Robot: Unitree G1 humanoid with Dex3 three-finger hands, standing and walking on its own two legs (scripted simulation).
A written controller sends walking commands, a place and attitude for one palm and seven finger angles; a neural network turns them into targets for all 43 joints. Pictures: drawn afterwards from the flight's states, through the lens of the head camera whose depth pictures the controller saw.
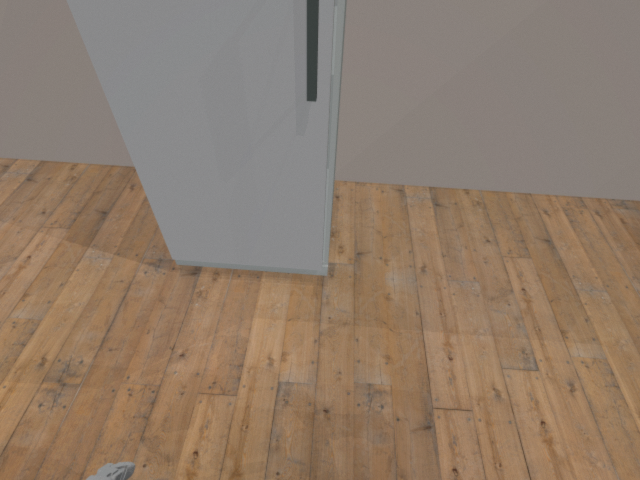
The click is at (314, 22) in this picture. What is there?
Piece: fridge door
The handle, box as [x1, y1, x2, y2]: [307, 0, 318, 101]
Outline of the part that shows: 307,0 307,100 315,101 318,0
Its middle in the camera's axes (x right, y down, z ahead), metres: -0.02 -0.44 +0.78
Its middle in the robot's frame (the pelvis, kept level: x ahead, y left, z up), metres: +0.91 +0.08 +0.19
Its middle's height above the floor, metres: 0.96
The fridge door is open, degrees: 0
